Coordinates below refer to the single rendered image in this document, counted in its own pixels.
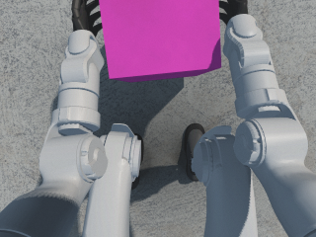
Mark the robot left forearm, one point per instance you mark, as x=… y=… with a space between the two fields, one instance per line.
x=79 y=88

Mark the carton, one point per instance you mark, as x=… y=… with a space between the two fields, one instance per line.
x=148 y=40

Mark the right robot hand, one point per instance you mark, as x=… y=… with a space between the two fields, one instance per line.
x=232 y=8

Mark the robot right shin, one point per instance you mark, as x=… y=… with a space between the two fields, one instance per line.
x=218 y=130

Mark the robot right forearm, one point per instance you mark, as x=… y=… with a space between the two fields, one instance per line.
x=258 y=95

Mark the left robot upper arm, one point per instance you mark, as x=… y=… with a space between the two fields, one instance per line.
x=69 y=166

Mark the left robot hand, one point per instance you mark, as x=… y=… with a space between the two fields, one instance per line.
x=81 y=18

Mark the robot left foot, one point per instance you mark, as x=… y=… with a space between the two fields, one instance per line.
x=135 y=183

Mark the right robot upper arm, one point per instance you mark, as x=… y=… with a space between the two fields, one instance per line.
x=275 y=150

